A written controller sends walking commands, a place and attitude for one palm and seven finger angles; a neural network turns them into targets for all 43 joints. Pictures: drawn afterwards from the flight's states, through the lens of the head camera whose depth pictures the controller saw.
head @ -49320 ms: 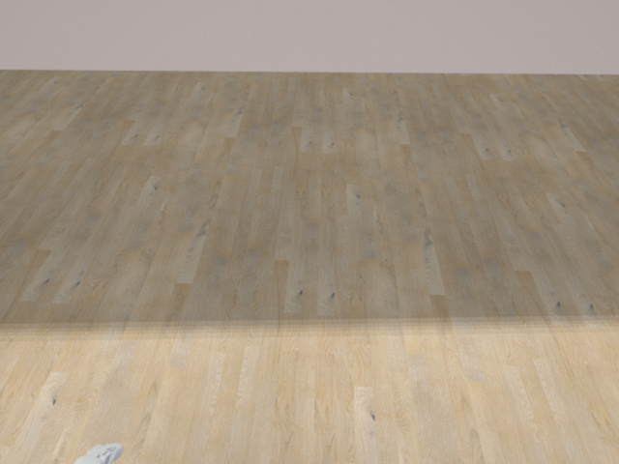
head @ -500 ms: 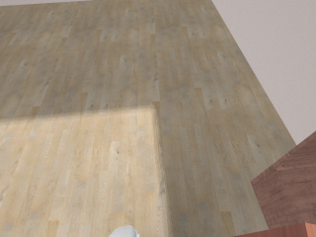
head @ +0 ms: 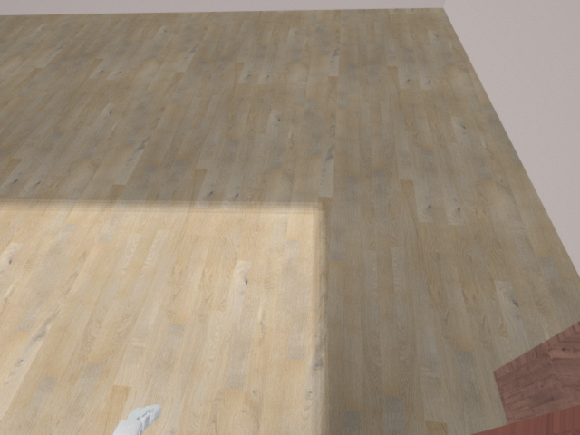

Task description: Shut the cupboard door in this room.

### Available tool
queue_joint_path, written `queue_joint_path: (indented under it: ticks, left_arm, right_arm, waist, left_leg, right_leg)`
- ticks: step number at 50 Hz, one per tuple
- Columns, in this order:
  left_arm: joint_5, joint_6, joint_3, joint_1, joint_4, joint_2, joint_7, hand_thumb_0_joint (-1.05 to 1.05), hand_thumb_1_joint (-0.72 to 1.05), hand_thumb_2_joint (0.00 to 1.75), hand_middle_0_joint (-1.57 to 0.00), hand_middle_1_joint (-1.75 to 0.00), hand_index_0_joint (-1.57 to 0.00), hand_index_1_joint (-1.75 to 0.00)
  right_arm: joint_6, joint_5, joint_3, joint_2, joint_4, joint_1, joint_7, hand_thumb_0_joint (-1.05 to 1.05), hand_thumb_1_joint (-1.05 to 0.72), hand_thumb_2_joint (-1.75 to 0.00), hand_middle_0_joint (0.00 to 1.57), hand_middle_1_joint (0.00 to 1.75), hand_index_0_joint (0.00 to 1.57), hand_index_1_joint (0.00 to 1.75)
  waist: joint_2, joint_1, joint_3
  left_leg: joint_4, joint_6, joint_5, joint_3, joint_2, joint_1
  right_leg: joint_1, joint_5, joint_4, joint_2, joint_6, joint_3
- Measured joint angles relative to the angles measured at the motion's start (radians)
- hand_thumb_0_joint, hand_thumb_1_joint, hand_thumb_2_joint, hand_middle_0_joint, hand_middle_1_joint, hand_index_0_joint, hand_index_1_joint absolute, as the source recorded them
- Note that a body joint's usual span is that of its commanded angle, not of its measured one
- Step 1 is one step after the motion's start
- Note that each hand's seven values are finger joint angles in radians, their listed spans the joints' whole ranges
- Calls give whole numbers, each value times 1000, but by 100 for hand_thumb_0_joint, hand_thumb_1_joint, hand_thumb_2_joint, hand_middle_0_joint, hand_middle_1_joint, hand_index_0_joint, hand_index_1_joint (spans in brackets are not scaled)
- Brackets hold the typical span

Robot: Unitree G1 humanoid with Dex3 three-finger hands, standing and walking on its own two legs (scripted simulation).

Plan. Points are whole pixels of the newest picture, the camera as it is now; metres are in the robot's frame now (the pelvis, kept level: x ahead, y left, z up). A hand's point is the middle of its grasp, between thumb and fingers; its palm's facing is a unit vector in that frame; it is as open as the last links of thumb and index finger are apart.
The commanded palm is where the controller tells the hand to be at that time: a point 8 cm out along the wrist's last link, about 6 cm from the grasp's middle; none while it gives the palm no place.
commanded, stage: turn or walk to find it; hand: left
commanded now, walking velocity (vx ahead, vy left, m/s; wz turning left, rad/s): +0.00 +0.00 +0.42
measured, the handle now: out of the picture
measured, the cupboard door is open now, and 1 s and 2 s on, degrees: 66 59 59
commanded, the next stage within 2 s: none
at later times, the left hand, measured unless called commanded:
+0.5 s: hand out of the picture -0.05 +0.24 -0.18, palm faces +0.28 -0.92 -0.26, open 7.4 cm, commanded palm none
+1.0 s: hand out of the picture +0.02 +0.21 -0.14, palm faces +0.44 -0.86 -0.27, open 7.4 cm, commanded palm none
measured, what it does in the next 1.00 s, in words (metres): steps on the spot, turning left: left foot, then right foot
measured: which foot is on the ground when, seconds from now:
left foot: up 0.00-0.42, down 0.44-0.88, up 0.90-1.00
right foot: down 0.00-0.44, up 0.46-0.86, down 0.88-1.00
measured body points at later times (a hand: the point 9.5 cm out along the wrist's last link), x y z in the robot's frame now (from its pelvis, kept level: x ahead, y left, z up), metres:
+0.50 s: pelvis -0.01 +0.02 +0.00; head +0.04 +0.06 +0.44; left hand -0.06 +0.29 -0.16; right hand +0.12 -0.21 -0.14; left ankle -0.06 +0.12 -0.73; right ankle -0.01 -0.10 -0.70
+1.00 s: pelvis +0.01 -0.01 +0.00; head +0.07 -0.01 +0.45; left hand +0.00 +0.25 -0.12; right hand +0.17 -0.21 -0.16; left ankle -0.09 +0.10 -0.66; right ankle +0.04 -0.10 -0.73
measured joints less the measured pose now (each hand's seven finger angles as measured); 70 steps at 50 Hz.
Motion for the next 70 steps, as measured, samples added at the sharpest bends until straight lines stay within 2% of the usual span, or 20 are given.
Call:
queue_joint_path:
  ticks: [3,5,8,18,22,24,26,30,34,39,43,44,47,50,52,60,63,64,67,70]
  left_arm:
    - [5,-13,-12,5,-16,-31,3,0,91,90,-20,-30,-20,-29]
    - [6,-12,-16,15,-20,-48,5,0,91,90,-20,-30,-20,-29]
    - [9,-10,-16,34,-17,-64,7,0,90,90,-20,-30,-20,-29]
    - [18,-7,11,95,12,-9,7,0,91,90,-20,-30,-20,-30]
    - [11,5,26,126,36,29,7,0,91,90,-20,-30,-20,-30]
    - [6,25,33,128,51,53,8,0,91,90,-20,-30,-20,-29]
    - [5,46,34,120,71,62,10,0,91,90,-20,-30,-20,-29]
    - [1,48,31,87,76,58,-1,1,91,90,-20,-30,-19,-29]
    - [-1,42,22,49,52,44,-5,1,91,90,-20,-30,-19,-29]
    - [-3,38,11,0,21,20,-6,1,91,90,-20,-30,-19,-29]
    - [-7,14,0,-18,-8,1,-7,0,91,90,-20,-30,-19,-29]
    - [-3,2,-2,-15,-16,-2,-6,0,91,90,-20,-30,-19,-29]
    - [5,-18,-11,-11,-25,-28,1,0,91,90,-20,-30,-20,-29]
    - [7,-15,-12,11,-26,-42,7,0,91,90,-20,-30,-20,-29]
    - [10,-12,-10,29,-21,-43,9,0,90,90,-20,-30,-20,-29]
    - [17,-8,3,93,5,-6,4,0,90,90,-20,-30,-20,-30]
    - [14,-1,13,116,23,20,3,0,90,90,-20,-30,-20,-30]
    - [10,4,16,129,26,28,2,0,90,90,-20,-30,-20,-30]
    - [4,34,26,125,53,60,7,0,91,90,-20,-30,-20,-29]
    - [1,48,28,107,71,62,4,1,91,90,-20,-30,-19,-29]
  right_arm:
    - [23,-2,-8,-4,2,-7,-1,0,-91,-90,20,30,20,30]
    - [32,-3,-13,-5,9,-12,7,0,-91,-90,20,29,20,30]
    - [38,-2,-19,-3,19,-14,16,0,-91,-90,20,29,20,30]
    - [39,8,-16,-7,36,-35,20,0,-91,-90,20,29,20,30]
    - [13,8,-7,-15,13,-43,19,0,-91,-90,20,29,20,30]
    - [-1,4,-6,-8,3,-52,15,0,-91,-90,20,29,20,30]
    - [-11,2,-2,-5,-5,-52,5,0,-91,-90,20,29,20,30]
    - [-19,-1,7,-5,-10,-47,-13,0,-91,-90,20,29,20,30]
    - [-20,0,13,-2,-14,-44,-13,0,-90,-90,20,30,20,30]
    - [-13,-5,9,1,-24,-36,-8,0,-90,-90,20,30,20,30]
    - [-4,-4,0,-4,-25,-21,-5,0,-90,-90,20,30,20,30]
    - [-2,0,-4,-8,-26,-14,-3,0,-90,-90,20,30,20,30]
    - [18,4,-20,-30,-21,-23,-3,0,-90,-90,20,30,20,30]
    - [31,1,-29,-44,-11,-33,5,0,-91,-90,20,30,20,30]
    - [35,1,-30,-47,-8,-38,11,0,-91,-90,20,29,20,30]
    - [35,6,-11,-37,-5,-74,20,0,-91,-90,20,29,20,30]
    - [20,7,-3,-34,-18,-90,20,0,-91,-90,20,29,20,30]
    - [11,5,0,-36,-27,-91,22,0,-91,-90,20,29,20,30]
    - [-9,3,3,-17,-40,-104,14,0,-91,-90,20,29,20,30]
    - [-17,-1,9,-12,-47,-101,-3,0,-91,-90,20,29,20,30]
  waist:
    - [12,-4,9]
    - [16,-3,13]
    - [13,-3,15]
    - [-40,37,37]
    - [-59,39,30]
    - [-86,42,31]
    - [-85,42,22]
    - [-70,40,8]
    - [-61,38,0]
    - [-40,16,0]
    - [-17,3,-4]
    - [-14,4,-9]
    - [19,-1,10]
    - [23,0,23]
    - [15,0,27]
    - [-41,34,43]
    - [-59,43,41]
    - [-61,44,33]
    - [-95,55,34]
    - [-79,52,25]
  left_leg:
    - [308,-9,-163,-4,-20,-104]
    - [477,-19,-138,10,-13,-156]
    - [552,-37,-97,32,13,-176]
    - [215,-39,-151,95,47,-47]
    - [-29,-13,-8,129,42,50]
    - [-10,28,-11,128,26,41]
    - [-12,49,-31,116,26,46]
    - [-94,53,10,81,21,85]
    - [-145,54,41,54,11,106]
    - [-135,42,42,12,2,91]
    - [-71,18,13,-26,-10,52]
    - [-33,11,-5,-32,-17,30]
    - [255,-5,-187,-31,-27,-72]
    - [499,-23,-167,3,-17,-152]
    - [534,-34,-141,23,1,-165]
    - [229,-40,-146,85,39,-66]
    - [42,-28,-55,116,34,8]
    - [-24,-2,1,123,35,35]
    - [3,45,-24,122,17,25]
    - [-42,46,-9,99,19,48]
  right_leg:
    - [9,-23,18,-14,-62,-35]
    - [29,-18,-6,-23,-68,-56]
    - [50,-4,-39,-38,-68,-83]
    - [43,-8,-38,-92,-48,-165]
    - [10,-47,42,-116,-18,-200]
    - [-43,-174,178,-118,14,-141]
    - [-103,-248,339,-85,30,-69]
    - [-171,-179,497,-55,48,5]
    - [-178,-142,463,-49,61,36]
    - [-128,-150,297,-28,62,40]
    - [-20,-35,39,1,50,20]
    - [6,0,-20,1,24,11]
    - [7,-33,15,-5,-46,-26]
    - [36,-35,-7,-24,-55,-52]
    - [52,-29,-25,-37,-53,-68]
    - [69,-40,-30,-85,-35,-131]
    - [56,-71,19,-104,-15,-159]
    - [39,-91,58,-111,-6,-166]
    - [-57,-253,302,-98,28,-71]
    - [-132,-237,470,-63,42,-11]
